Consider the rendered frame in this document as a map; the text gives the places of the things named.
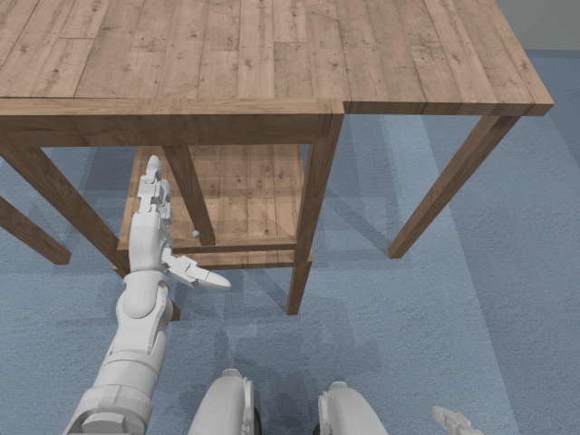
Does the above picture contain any chair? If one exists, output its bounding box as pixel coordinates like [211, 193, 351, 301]
[0, 98, 344, 321]

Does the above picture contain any robot left forearm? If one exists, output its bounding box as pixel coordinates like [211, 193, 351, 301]
[62, 270, 173, 435]

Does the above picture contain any left robot hand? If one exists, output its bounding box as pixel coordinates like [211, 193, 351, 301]
[129, 155, 232, 291]

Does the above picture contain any robot left thigh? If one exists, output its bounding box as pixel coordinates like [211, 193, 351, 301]
[188, 375, 254, 435]

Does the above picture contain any right robot hand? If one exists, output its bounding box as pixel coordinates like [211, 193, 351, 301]
[431, 406, 484, 435]

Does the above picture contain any robot right thigh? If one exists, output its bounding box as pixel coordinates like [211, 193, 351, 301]
[318, 388, 389, 435]

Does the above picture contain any table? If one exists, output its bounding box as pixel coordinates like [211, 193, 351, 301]
[0, 0, 555, 265]

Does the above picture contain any robot thigh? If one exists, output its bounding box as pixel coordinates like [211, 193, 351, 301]
[318, 388, 389, 435]
[188, 375, 254, 435]

